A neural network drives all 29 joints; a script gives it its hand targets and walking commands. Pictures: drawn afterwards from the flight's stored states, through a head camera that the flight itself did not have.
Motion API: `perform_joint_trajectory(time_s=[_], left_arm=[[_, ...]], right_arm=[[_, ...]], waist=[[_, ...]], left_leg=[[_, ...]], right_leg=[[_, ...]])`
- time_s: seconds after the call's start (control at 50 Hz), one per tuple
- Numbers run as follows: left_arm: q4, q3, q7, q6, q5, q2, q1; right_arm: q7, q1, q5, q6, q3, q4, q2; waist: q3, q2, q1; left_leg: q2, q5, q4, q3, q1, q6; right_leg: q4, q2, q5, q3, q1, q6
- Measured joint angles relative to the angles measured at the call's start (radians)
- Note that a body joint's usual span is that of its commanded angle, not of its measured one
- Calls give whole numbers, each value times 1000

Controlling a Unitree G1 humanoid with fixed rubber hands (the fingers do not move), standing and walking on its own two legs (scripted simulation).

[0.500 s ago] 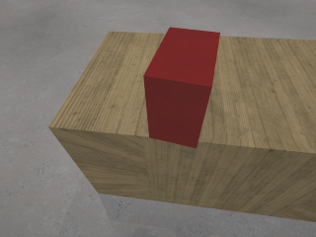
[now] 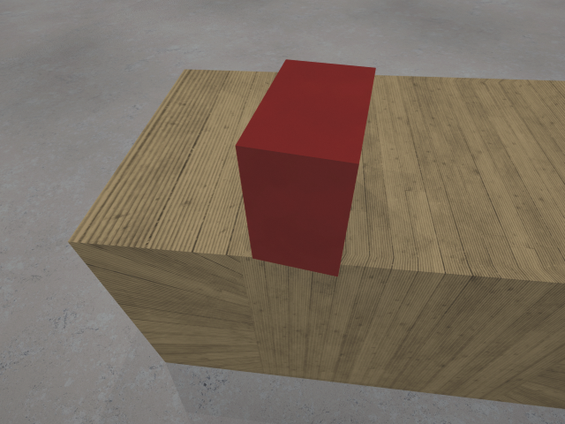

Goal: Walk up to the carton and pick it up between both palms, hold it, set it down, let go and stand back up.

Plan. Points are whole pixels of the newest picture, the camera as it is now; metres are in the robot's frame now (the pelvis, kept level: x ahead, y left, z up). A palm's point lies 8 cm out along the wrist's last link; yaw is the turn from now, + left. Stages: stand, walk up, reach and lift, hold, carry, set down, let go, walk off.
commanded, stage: walk up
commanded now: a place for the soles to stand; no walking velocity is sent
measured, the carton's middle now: (311, 167) +0.51 -0.03 +0.07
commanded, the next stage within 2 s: none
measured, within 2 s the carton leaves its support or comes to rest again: neither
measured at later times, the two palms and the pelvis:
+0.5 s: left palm out of the picture +0.05 +0.24 -0.14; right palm out of the picture +0.09 -0.24 -0.12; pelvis +0.01 +0.00 +0.00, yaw -3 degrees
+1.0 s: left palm out of the picture +0.13 +0.22 -0.11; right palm out of the picture +0.03 -0.28 -0.12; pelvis +0.00 -0.02 +0.00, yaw -4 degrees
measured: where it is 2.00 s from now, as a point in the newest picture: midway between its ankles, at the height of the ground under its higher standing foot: outside the picture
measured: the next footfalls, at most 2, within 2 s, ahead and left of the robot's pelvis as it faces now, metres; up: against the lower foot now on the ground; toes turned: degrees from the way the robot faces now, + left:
left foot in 0.28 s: +0.09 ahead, +0.09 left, +0.00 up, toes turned -2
right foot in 0.60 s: +0.04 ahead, -0.16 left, +0.00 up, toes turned -3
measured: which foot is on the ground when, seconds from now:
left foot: down 0.00-0.04, up 0.06-0.26, down 0.28-1.00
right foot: down 0.00-0.32, up 0.34-0.58, down 0.60-1.00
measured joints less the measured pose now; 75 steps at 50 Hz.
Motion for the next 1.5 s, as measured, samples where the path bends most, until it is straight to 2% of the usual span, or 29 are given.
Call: perform_joint_trajectory(time_s=[0.06,0.12,0.16,0.2,0.24,0.28,0.3,0.34,0.4,0.48,0.54,0.58,0.6,0.64,0.72,0.76,0.8,1.04,1.2,1.28,1.34,1.4,1.46,1.5], left_arm=[[-31,2,-1,-17,-8,-1,-1],[-61,-4,7,-14,-7,-4,12],[-77,-11,13,-5,-1,-6,25],[-82,-18,17,3,2,-9,39],[-86,-27,18,14,1,-8,50],[-90,-35,17,21,-7,-3,53],[-88,-37,16,23,-14,6,46],[-99,-43,15,30,-24,15,32],[-126,-35,17,56,-11,19,7],[-156,-21,4,60,-8,47,-41],[-179,-13,-7,45,-17,65,-67],[-194,-10,-13,29,-23,71,-72],[-197,-9,-14,21,-25,69,-74],[-202,-13,-18,10,-24,54,-74],[-218,-20,-19,8,-24,48,-52],[-229,-25,-19,9,-23,47,-53],[-240,-29,-23,8,-25,60,-71],[-282,-52,-35,4,-43,84,-129],[-266,-58,-31,-6,-31,79,-82],[-270,-47,12,-23,17,63,6],[-253,-31,31,-21,33,60,68],[-248,-11,29,-19,34,72,116],[-268,6,18,-7,30,106,141],[-283,18,8,10,24,140,129]], right_arm=[[3,0,6,16,0,-26,-31],[-2,-26,11,30,1,-63,-42],[0,-54,14,28,5,-94,-43],[7,-86,18,22,8,-128,-42],[11,-119,24,16,13,-162,-37],[11,-141,29,5,20,-192,-28],[10,-154,26,1,21,-196,-17],[6,-168,23,3,30,-208,-4],[6,-179,26,17,38,-220,-11],[3,-180,25,21,39,-237,-27],[11,-172,23,29,34,-236,-49],[20,-170,29,41,30,-234,-68],[25,-169,35,48,27,-231,-81],[36,-163,47,62,18,-222,-111],[50,-126,49,78,5,-221,-144],[57,-113,47,68,1,-217,-157],[59,-108,44,52,6,-213,-151],[68,-70,54,18,48,-232,-100],[77,-70,43,18,44,-256,-103],[101,-77,-20,59,6,-311,-156],[111,-87,-28,78,-18,-347,-197],[120,-101,-23,85,-31,-379,-212],[124,-106,-4,72,-26,-409,-193],[116,-110,3,50,-16,-411,-156]], waist=[[10,36,5],[35,36,31],[57,33,43],[76,33,53],[93,30,56],[104,21,52],[115,-5,53],[114,-38,53],[100,-30,36],[99,-31,10],[98,-34,0],[98,-30,-2],[100,-17,-3],[102,33,-13],[60,52,4],[51,71,-5],[65,59,-9],[25,0,-17],[13,0,-4],[19,47,20],[42,93,30],[68,122,41],[85,100,54],[113,28,60]], left_leg=[[25,-56,131,-13,-55,14],[8,-176,330,15,-141,19],[0,-185,381,34,-186,25],[-1,-153,350,46,-211,28],[-2,-74,246,55,-207,31],[-6,114,92,67,-172,43],[-22,152,81,83,-161,60],[-41,124,81,113,-149,86],[-27,95,82,121,-144,100],[-16,117,58,124,-147,90],[-11,125,64,127,-167,79],[-4,115,93,132,-185,69],[6,106,116,129,-196,63],[32,88,151,99,-208,52],[-10,-48,198,58,-208,39],[-15,-14,160,39,-186,44],[-23,90,114,47,-165,44],[-29,128,-6,35,-121,43],[-28,125,-12,25,-117,45],[-25,-72,248,36,-215,36],[-3,-51,392,33,-298,30],[32,-24,399,13,-331,25],[53,-18,255,6,-281,36],[14,23,265,64,-263,41]], right_leg=[[-16,28,-3,-29,20,-14],[-28,32,-2,-28,37,-23],[-49,36,7,-26,55,-25],[-67,44,15,-22,69,-23],[-65,52,12,-17,74,-19],[-17,53,-17,-14,62,-12],[25,35,-39,-2,51,-6],[143,11,-89,21,-1,29],[333,6,-210,20,-82,69],[379,-31,-191,47,-139,84],[270,-64,-151,58,-136,84],[131,-79,-62,51,-100,80],[80,-74,15,44,-85,76],[77,-46,44,18,-77,71],[97,-49,19,38,-103,61],[86,-45,26,32,-106,68],[83,-53,30,40,-101,71],[-46,-57,96,30,-50,73],[-70,-55,102,22,-35,71],[-19,-52,70,49,-58,72],[-10,-61,60,61,-58,94],[4,-70,48,84,-63,120],[77,-95,0,122,-95,125],[198,-132,-74,182,-137,77]])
